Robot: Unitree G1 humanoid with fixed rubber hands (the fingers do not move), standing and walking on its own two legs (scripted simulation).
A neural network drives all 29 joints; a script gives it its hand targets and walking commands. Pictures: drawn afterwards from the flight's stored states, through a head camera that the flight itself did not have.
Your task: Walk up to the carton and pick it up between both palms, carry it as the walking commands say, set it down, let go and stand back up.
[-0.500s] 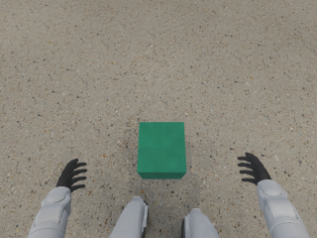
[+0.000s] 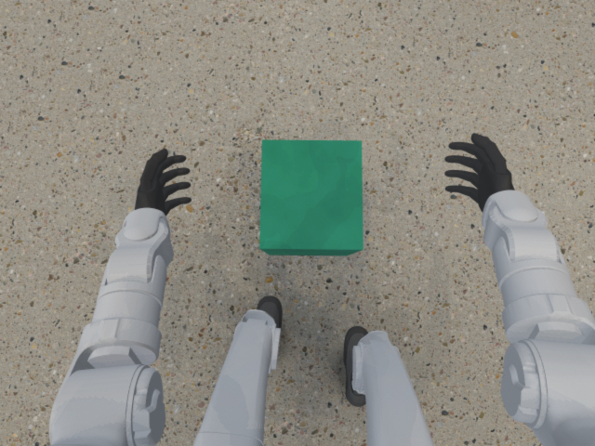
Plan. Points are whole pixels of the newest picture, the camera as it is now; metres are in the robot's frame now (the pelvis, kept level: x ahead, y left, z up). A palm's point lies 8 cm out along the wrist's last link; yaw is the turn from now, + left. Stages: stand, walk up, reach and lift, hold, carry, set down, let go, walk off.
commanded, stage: reach and lift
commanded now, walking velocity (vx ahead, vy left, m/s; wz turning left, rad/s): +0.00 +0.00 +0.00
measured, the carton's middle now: (309, 205) +0.49 +0.03 -0.54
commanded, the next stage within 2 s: none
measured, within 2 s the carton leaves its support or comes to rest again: neither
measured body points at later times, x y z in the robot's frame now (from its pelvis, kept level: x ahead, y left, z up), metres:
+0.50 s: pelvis +0.01 -0.01 -0.03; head +0.31 +0.00 +0.30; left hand +0.47 +0.22 -0.17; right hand +0.52 -0.18 -0.16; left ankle +0.10 +0.12 -0.64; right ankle +0.04 -0.14 -0.64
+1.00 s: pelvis -0.04 -0.01 -0.17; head +0.33 +0.00 +0.09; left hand +0.48 +0.22 -0.34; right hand +0.52 -0.18 -0.33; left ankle +0.10 +0.12 -0.64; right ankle +0.04 -0.14 -0.64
